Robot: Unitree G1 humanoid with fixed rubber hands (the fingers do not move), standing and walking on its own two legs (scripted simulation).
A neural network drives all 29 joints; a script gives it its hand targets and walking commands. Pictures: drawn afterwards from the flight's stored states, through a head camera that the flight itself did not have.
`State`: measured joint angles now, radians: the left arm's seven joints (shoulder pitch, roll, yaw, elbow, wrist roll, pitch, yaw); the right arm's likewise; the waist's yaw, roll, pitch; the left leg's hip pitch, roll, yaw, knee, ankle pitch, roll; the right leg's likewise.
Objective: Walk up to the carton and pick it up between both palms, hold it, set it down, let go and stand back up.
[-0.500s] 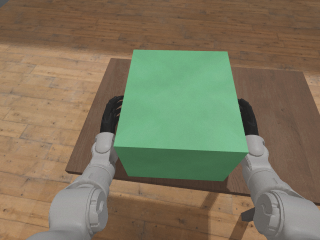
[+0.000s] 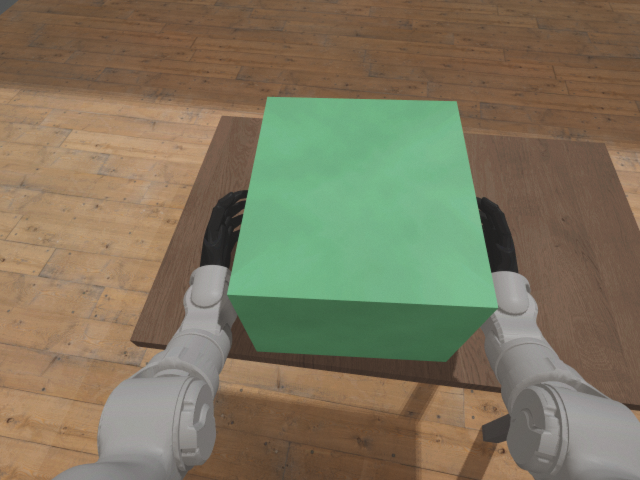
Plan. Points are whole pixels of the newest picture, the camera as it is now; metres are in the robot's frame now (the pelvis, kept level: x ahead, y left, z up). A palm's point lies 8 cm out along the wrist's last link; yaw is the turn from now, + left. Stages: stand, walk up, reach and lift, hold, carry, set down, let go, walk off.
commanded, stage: reach and lift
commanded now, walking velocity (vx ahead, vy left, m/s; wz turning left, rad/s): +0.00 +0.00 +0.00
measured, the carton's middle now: (355, 227) +0.46 -0.01 +0.00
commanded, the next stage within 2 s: none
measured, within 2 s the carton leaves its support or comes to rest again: leaves its support in 0.04 s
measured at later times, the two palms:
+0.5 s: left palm (217, 256) +0.39 +0.17 +0.04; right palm (506, 271) +0.38 -0.19 +0.03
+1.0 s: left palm (217, 247) +0.40 +0.17 +0.05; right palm (511, 267) +0.38 -0.19 +0.04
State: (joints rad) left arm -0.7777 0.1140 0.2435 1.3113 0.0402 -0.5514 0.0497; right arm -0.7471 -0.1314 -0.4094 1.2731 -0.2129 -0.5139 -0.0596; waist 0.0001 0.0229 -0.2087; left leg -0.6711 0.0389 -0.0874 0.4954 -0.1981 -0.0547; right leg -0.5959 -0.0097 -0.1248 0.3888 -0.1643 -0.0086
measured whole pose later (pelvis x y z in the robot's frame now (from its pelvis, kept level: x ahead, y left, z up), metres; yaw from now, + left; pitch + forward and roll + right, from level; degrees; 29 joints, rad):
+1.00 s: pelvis -0.02 +0.00 +0.00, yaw +0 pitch +20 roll -2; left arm -0.74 0.14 -0.01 1.13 -0.19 -0.40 0.08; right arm -0.65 -0.16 -0.17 1.10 0.06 -0.41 -0.10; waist 0.00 0.02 -0.24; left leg -0.67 0.04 -0.09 0.50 -0.18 -0.05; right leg -0.60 -0.01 -0.12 0.39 -0.14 -0.01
